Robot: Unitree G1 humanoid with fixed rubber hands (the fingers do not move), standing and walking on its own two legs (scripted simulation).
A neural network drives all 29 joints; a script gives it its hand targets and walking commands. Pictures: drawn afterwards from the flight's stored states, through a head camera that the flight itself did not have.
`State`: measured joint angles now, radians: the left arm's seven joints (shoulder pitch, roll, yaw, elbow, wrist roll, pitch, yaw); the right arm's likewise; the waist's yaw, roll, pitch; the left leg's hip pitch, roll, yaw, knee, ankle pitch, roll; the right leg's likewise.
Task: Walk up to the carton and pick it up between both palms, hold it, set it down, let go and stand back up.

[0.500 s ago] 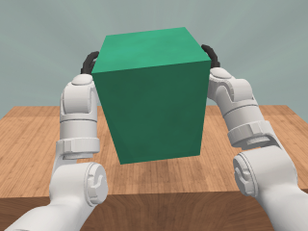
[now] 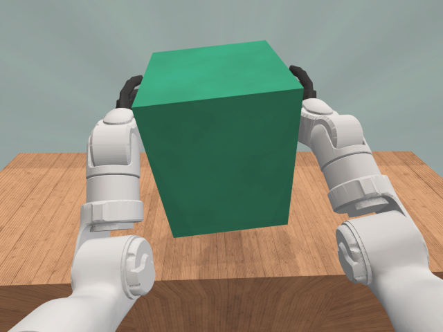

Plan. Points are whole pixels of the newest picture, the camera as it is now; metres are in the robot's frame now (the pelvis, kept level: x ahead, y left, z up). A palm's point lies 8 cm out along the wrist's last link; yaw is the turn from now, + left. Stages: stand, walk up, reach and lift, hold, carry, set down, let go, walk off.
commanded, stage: hold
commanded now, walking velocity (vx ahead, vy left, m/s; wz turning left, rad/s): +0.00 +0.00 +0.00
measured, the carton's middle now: (219, 138) +0.36 +0.00 +0.24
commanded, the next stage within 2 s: none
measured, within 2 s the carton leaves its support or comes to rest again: neither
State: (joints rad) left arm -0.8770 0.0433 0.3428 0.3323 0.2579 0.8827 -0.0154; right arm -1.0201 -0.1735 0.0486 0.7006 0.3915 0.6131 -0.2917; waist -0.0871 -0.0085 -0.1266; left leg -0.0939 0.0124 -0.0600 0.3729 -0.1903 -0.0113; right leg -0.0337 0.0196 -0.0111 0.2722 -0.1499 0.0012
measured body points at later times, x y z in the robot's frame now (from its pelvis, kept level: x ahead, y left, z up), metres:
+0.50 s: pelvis -0.01 +0.00 +0.00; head -0.09 +0.01 +0.44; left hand +0.38 +0.15 +0.27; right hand +0.38 -0.15 +0.29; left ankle +0.01 +0.12 -0.75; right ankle +0.01 -0.12 -0.75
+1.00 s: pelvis +0.00 +0.00 +0.00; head -0.09 +0.02 +0.44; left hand +0.38 +0.15 +0.27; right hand +0.38 -0.15 +0.29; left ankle +0.01 +0.12 -0.75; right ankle +0.01 -0.12 -0.75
